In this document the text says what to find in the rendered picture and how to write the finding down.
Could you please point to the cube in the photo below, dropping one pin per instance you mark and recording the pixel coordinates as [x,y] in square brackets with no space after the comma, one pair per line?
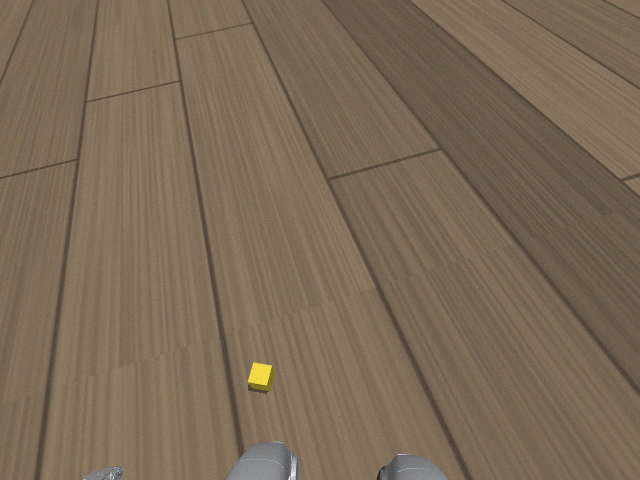
[261,377]

